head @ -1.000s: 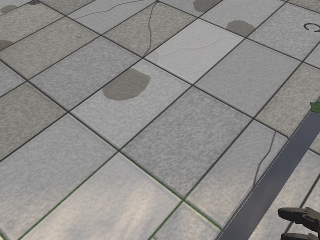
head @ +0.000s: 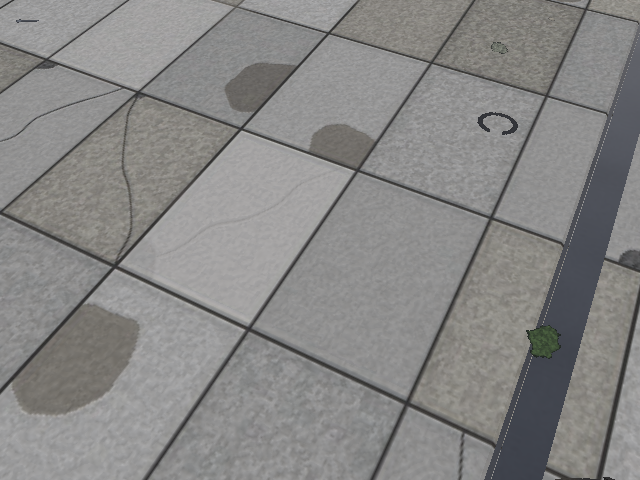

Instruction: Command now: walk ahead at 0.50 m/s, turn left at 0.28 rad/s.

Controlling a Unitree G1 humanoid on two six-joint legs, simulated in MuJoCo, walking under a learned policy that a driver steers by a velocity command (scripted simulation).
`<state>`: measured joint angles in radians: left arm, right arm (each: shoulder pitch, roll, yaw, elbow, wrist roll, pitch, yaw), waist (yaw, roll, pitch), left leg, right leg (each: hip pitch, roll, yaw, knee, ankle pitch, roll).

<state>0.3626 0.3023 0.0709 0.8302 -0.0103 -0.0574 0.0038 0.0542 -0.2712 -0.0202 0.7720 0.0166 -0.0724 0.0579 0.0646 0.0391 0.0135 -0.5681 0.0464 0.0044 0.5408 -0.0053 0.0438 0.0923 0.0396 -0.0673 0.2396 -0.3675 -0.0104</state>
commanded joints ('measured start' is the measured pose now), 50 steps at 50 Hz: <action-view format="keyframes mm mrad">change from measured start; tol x32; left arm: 1 -42 171 42 -49 5 11 19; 21 -405 66 -4 -234 3 -64 -16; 28 27 235 60 -136 13 -63 -10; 50 -77 224 59 -36 -24 -3 11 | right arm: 1 113 -161 -63 -31 -4 -9 0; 28 425 -63 -39 -101 15 20 -74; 50 65 -130 -82 -246 1 49 0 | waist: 1 -121 -112 -83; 50 -78 -137 -25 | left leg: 1 219 -75 59 -16 -72 65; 4 965 276 -830 -228 -359 336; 11 383 115 -366 -334 -11 241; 24 440 94 -435 -160 -65 137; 30 -227 -28 -161 742 -456 -25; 50 115 -70 98 81 -181 66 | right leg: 1 -11 -255 4 258 907 -95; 4 -776 30 128 1047 -186 32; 19 -580 -47 130 316 469 81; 26 -182 -115 193 189 306 -44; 29 200 -449 796 64 -172 -214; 35 -200 -286 266 -62 256 -162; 50 1 -310 -114 197 1033 -91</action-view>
